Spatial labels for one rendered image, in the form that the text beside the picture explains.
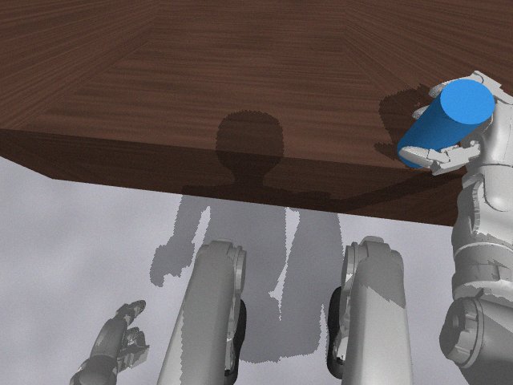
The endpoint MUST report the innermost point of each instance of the can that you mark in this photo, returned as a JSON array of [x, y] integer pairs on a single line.
[[458, 109]]

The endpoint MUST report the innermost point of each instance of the left robot foot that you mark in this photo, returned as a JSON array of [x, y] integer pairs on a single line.
[[230, 376]]

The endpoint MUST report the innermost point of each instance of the right robot hand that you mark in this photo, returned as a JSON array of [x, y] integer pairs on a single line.
[[490, 143]]

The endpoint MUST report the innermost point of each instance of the right robot arm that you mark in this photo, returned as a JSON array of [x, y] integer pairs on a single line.
[[478, 330]]

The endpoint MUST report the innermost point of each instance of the right robot foot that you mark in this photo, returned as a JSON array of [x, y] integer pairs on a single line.
[[334, 363]]

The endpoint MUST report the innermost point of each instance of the left robot hand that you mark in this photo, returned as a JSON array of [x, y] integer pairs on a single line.
[[114, 339]]

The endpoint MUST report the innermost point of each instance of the left robot arm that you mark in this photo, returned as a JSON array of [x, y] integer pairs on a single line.
[[97, 370]]

